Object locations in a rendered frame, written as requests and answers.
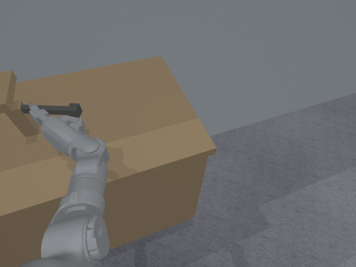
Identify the left robot upper arm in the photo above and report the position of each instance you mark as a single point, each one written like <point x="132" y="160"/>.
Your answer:
<point x="80" y="241"/>

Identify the left robot hand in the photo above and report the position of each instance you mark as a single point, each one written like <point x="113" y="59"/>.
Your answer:
<point x="58" y="131"/>

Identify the tap lever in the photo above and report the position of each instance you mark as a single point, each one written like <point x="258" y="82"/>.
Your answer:
<point x="74" y="109"/>

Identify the robot left forearm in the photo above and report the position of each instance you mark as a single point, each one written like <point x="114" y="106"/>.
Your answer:
<point x="88" y="181"/>

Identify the counter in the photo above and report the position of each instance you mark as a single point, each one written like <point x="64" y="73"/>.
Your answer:
<point x="157" y="145"/>

